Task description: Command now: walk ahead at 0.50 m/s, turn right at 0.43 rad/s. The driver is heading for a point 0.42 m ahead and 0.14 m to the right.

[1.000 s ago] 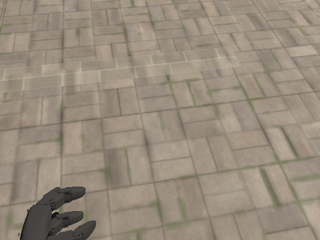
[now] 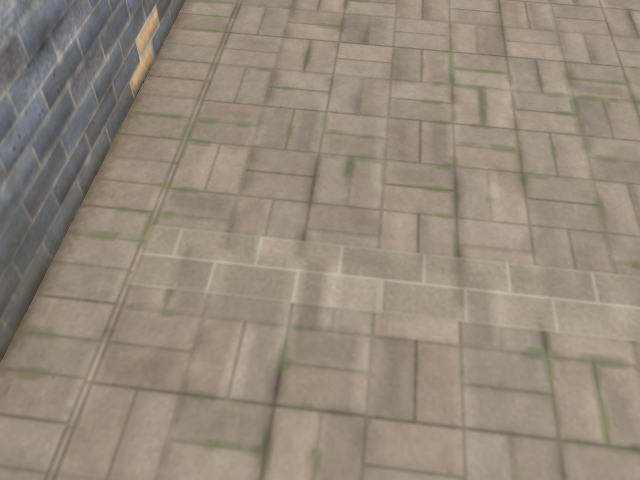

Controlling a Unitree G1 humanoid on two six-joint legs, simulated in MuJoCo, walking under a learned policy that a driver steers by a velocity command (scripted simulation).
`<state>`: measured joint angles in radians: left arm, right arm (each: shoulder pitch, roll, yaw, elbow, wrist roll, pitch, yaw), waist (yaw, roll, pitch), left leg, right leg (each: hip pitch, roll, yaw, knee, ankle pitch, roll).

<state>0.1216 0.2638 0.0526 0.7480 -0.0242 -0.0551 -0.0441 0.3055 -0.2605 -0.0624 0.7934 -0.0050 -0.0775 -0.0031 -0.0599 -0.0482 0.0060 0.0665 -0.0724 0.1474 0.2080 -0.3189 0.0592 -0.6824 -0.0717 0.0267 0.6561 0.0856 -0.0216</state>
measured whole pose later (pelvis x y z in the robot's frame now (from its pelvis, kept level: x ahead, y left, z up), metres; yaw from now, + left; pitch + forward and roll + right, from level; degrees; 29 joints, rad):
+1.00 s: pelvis +0.41 -0.04 -0.01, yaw -18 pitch +0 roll +1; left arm 0.25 0.23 0.04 0.78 0.02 0.01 0.03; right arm 0.17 -0.22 -0.02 0.79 -0.02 -0.01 0.00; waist -0.01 0.01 0.01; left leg -0.34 -0.02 0.01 0.54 -0.20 0.02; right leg -0.26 -0.03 0.05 0.59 -0.33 0.03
